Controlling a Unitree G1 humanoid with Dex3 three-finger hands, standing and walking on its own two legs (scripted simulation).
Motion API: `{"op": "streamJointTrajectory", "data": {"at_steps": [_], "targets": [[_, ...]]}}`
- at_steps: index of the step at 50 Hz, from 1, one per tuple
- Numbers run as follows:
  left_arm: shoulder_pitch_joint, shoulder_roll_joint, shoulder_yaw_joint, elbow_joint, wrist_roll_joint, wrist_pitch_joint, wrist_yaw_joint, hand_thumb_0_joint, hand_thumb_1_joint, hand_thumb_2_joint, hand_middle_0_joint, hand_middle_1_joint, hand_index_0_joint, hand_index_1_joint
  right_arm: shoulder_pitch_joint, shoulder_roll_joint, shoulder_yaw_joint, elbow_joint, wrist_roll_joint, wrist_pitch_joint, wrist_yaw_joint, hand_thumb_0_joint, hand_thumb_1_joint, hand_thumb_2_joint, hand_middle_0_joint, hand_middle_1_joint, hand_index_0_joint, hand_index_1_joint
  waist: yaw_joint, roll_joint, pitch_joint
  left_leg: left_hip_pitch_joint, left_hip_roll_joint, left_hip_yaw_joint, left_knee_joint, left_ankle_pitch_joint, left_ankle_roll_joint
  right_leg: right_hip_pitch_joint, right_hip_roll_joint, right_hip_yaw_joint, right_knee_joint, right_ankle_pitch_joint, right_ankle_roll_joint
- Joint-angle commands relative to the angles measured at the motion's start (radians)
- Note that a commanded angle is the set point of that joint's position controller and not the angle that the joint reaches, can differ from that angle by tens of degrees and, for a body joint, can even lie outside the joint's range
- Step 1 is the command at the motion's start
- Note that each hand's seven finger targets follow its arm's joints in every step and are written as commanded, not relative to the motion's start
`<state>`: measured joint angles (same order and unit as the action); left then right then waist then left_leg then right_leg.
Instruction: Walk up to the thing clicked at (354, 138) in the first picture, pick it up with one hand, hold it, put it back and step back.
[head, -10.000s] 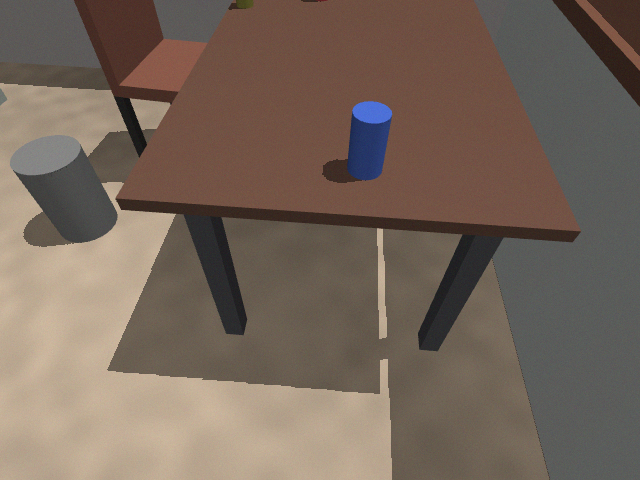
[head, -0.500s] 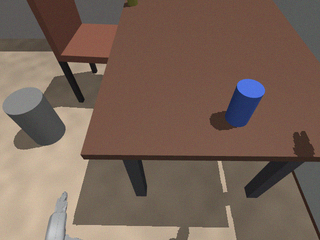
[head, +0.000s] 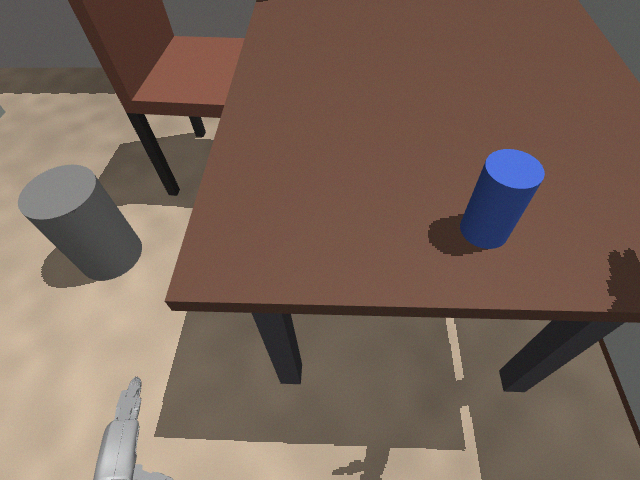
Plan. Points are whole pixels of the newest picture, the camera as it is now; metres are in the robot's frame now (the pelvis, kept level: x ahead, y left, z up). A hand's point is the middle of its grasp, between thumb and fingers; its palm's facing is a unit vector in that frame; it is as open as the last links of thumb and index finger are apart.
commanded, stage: go down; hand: right
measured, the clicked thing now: (497, 201) +0.47 -0.22 +0.04
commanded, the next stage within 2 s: approach in 0.82 s
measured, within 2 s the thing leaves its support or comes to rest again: neither
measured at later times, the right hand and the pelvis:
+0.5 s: hand out of the picture +0.37 -0.41 +0.16, palm faces +0.27 +0.96 -0.01, open 17.7 cm; pelvis +0.00 +0.00 -0.01, yaw +0 degrees
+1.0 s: hand out of the picture +0.37 -0.41 +0.16, palm faces +0.28 +0.96 +0.00, open 17.6 cm; pelvis +0.00 +0.00 -0.01, yaw +0 degrees
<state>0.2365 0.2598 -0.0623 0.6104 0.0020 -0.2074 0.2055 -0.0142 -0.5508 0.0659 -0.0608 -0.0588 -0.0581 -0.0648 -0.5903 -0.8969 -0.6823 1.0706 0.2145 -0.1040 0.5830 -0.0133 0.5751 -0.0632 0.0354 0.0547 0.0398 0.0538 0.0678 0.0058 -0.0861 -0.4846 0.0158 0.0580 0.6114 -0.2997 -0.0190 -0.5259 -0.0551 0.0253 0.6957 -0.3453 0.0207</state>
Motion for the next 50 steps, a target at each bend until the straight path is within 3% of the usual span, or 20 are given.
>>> {"op": "streamJointTrajectory", "data": {"at_steps": [1,7,10,15,17,22,25,27,29,30,32,35,37,41,42,43,46,48,49,50], "targets": [[-0.025,0.156,0.063,-0.106,0.001,-0.043,0.014,0.000,-0.569,0.067,-0.051,-0.051,-0.045,-0.058,-0.351,-0.445,-0.057,-0.209,0.017,-0.061,0.002,0.000,0.584,-0.064,0.036,0.057,0.044,0.057,-0.012,-0.212,-0.300,0.078,-0.025,-0.013,-0.039,0.262,0.039,0.198,0.039,0.008,-0.058,0.381,-0.027],[-0.055,0.171,0.060,-0.181,-0.001,-0.051,0.015,0.000,-0.563,0.065,-0.050,-0.053,-0.045,-0.057,-0.399,-0.482,-0.059,-0.205,0.005,-0.069,0.000,0.000,0.596,-0.061,0.035,0.057,0.043,0.057,-0.005,-0.196,-0.345,0.081,-0.027,-0.008,-0.032,0.228,0.037,0.199,0.039,0.013,-0.057,0.321,-0.030],[-0.039,0.162,0.054,-0.168,-0.001,-0.048,0.010,0.000,-0.557,0.062,-0.049,-0.053,-0.047,-0.055,-0.369,-0.446,-0.044,-0.135,0.005,-0.058,-0.003,0.000,0.604,-0.062,0.034,0.058,0.043,0.058,-0.001,-0.199,-0.301,0.054,-0.032,-0.001,-0.033,0.183,0.039,0.174,0.033,0.019,-0.066,0.294,-0.025],[0.039,0.166,0.061,-0.144,0.004,-0.039,0.007,0.000,-0.572,0.071,-0.049,-0.050,-0.042,-0.057,-0.347,-0.480,-0.062,-0.127,-0.004,-0.061,-0.004,0.000,0.604,-0.064,0.034,0.058,0.043,0.058,-0.003,-0.210,-0.328,0.052,-0.034,-0.002,-0.015,0.251,0.040,0.194,0.031,0.018,-0.032,0.430,-0.017],[-0.035,0.176,0.069,-0.211,0.002,-0.047,0.005,0.000,-0.567,0.069,-0.049,-0.053,-0.045,-0.058,-0.381,-0.484,-0.066,-0.190,-0.002,-0.071,-0.004,0.000,0.602,-0.060,0.035,0.056,0.043,0.056,-0.010,-0.214,-0.370,0.075,-0.031,-0.008,-0.009,0.259,0.041,0.203,0.034,0.015,-0.030,0.412,-0.021],[-0.027,0.153,0.049,-0.174,-0.002,-0.047,0.005,0.000,-0.564,0.068,-0.048,-0.051,-0.043,-0.057,-0.372,-0.435,-0.039,-0.158,0.006,-0.067,0.000,0.000,0.601,-0.060,0.038,0.058,0.046,0.058,0.005,-0.206,-0.309,0.040,-0.029,-0.009,-0.016,0.203,0.041,0.163,0.035,0.014,-0.042,0.302,-0.028],[-0.019,0.195,0.081,-0.188,0.002,-0.045,0.012,0.000,-0.566,0.067,-0.049,-0.051,-0.043,-0.057,-0.360,-0.495,-0.075,-0.167,-0.001,-0.065,-0.006,0.000,0.579,-0.062,0.040,0.057,0.046,0.057,-0.007,-0.208,-0.378,0.070,-0.026,-0.010,-0.009,0.237,0.039,0.194,0.039,0.011,-0.030,0.341,-0.025],[-0.027,0.161,0.052,-0.206,-0.001,-0.044,0.008,0.000,-0.559,0.064,-0.049,-0.051,-0.045,-0.056,-0.423,-0.472,-0.057,-0.240,0.005,-0.070,-0.008,0.000,0.584,-0.061,0.041,0.057,0.048,0.057,-0.001,-0.210,-0.377,0.077,-0.026,-0.011,-0.007,0.251,0.037,0.189,0.042,0.010,-0.028,0.342,-0.029],[0.021,0.151,0.051,-0.126,-0.002,-0.037,0.010,0.000,-0.566,0.069,-0.048,-0.051,-0.042,-0.058,-0.344,-0.474,-0.069,-0.142,0.003,-0.055,-0.011,0.000,0.568,-0.056,0.045,0.054,0.049,0.054,-0.007,-0.193,-0.301,0.064,-0.025,-0.010,-0.011,0.237,0.037,0.144,0.044,0.008,-0.032,0.320,-0.032],[-0.019,0.156,0.054,-0.172,-0.003,-0.042,0.007,0.000,-0.559,0.063,-0.049,-0.052,-0.046,-0.056,-0.374,-0.461,-0.055,-0.178,0.003,-0.060,-0.011,0.000,0.581,-0.063,0.040,0.058,0.046,0.058,0.000,-0.204,-0.297,0.059,-0.023,-0.013,-0.013,0.217,0.037,0.134,0.045,0.009,-0.038,0.284,-0.035],[-0.030,0.197,0.088,-0.192,0.000,-0.046,0.015,0.000,-0.561,0.064,-0.048,-0.049,-0.043,-0.054,-0.379,-0.485,-0.063,-0.165,-0.005,-0.057,-0.011,0.000,0.594,-0.062,0.042,0.060,0.049,0.059,0.003,-0.201,-0.335,0.052,-0.027,-0.007,-0.008,0.213,0.039,0.170,0.037,0.014,-0.038,0.304,-0.029],[0.015,0.153,0.049,-0.186,-0.002,-0.038,0.004,0.000,-0.567,0.069,-0.049,-0.049,-0.042,-0.057,-0.340,-0.452,-0.050,-0.165,0.002,-0.057,0.000,0.000,0.567,-0.062,0.046,0.057,0.052,0.057,-0.015,-0.230,-0.337,0.040,-0.034,0.003,0.004,0.244,0.039,0.206,0.031,0.022,-0.018,0.445,-0.015],[0.014,0.167,0.065,-0.164,-0.001,-0.035,0.003,0.000,-0.567,0.068,-0.048,-0.050,-0.042,-0.057,-0.289,-0.428,-0.044,-0.129,0.002,-0.044,0.003,0.000,0.567,-0.066,0.042,0.057,0.049,0.057,-0.013,-0.214,-0.315,0.027,-0.036,0.002,0.005,0.248,0.041,0.194,0.029,0.021,-0.018,0.461,-0.016],[-0.021,0.178,0.075,-0.202,-0.003,-0.042,0.004,0.000,-0.564,0.066,-0.050,-0.051,-0.045,-0.057,-0.349,-0.441,-0.057,-0.193,0.012,-0.060,0.009,0.000,0.562,-0.070,0.040,0.058,0.046,0.058,0.007,-0.193,-0.363,0.054,-0.028,-0.012,0.003,0.260,0.039,0.190,0.036,0.014,-0.015,0.392,-0.027],[-0.006,0.168,0.062,-0.189,-0.005,-0.039,0.005,0.000,-0.563,0.065,-0.050,-0.051,-0.045,-0.056,-0.335,-0.448,-0.065,-0.188,0.012,-0.059,0.005,0.000,0.562,-0.068,0.043,0.058,0.049,0.058,-0.005,-0.181,-0.351,0.062,-0.027,-0.010,0.005,0.263,0.037,0.177,0.039,0.012,-0.016,0.379,-0.029],[0.004,0.199,0.088,-0.190,-0.003,-0.038,0.007,0.000,-0.565,0.067,-0.049,-0.051,-0.044,-0.057,-0.303,-0.441,-0.063,-0.144,0.011,-0.056,0.004,0.000,0.573,-0.066,0.042,0.059,0.049,0.059,0.002,-0.154,-0.345,0.064,-0.029,-0.006,0.010,0.271,0.036,0.168,0.038,0.014,-0.018,0.391,-0.028],[0.012,0.172,0.068,-0.203,-0.002,-0.038,0.009,0.000,-0.591,0.073,-0.048,-0.033,-0.028,-0.052,-0.410,-0.523,-0.099,-0.247,0.005,-0.075,-0.008,0.000,0.611,-0.061,0.017,0.062,0.037,0.062,-0.006,-0.212,-0.387,0.076,-0.024,-0.013,0.011,0.275,0.037,0.192,0.042,0.010,-0.005,0.399,-0.027],[0.008,0.140,0.045,-0.175,-0.003,-0.032,0.004,0.000,-0.575,0.055,-0.057,-0.050,-0.047,-0.061,-0.393,-0.490,-0.077,-0.226,-0.001,-0.068,-0.011,0.000,0.552,-0.054,0.035,0.046,0.041,0.046,-0.009,-0.223,-0.327,0.070,-0.019,-0.020,0.007,0.261,0.037,0.154,0.048,0.002,-0.014,0.354,-0.032],[0.047,0.149,0.064,-0.127,0.000,-0.031,0.006,0.000,-0.572,0.052,-0.057,-0.050,-0.048,-0.060,-0.369,-0.462,-0.064,-0.161,-0.003,-0.060,-0.013,0.000,0.556,-0.055,0.034,0.047,0.040,0.046,0.008,-0.223,-0.280,0.037,-0.020,-0.021,0.003,0.233,0.037,0.128,0.047,0.003,-0.016,0.318,-0.032],[0.003,0.133,0.044,-0.119,0.003,-0.035,0.002,0.000,-0.574,0.054,-0.056,-0.049,-0.046,-0.060,-0.348,-0.395,-0.025,-0.137,0.002,-0.052,-0.012,0.000,0.571,-0.056,0.031,0.049,0.039,0.048,0.002,-0.212,-0.229,0.004,-0.025,-0.014,0.003,0.187,0.039,0.102,0.041,0.008,-0.028,0.272,-0.032]]}}
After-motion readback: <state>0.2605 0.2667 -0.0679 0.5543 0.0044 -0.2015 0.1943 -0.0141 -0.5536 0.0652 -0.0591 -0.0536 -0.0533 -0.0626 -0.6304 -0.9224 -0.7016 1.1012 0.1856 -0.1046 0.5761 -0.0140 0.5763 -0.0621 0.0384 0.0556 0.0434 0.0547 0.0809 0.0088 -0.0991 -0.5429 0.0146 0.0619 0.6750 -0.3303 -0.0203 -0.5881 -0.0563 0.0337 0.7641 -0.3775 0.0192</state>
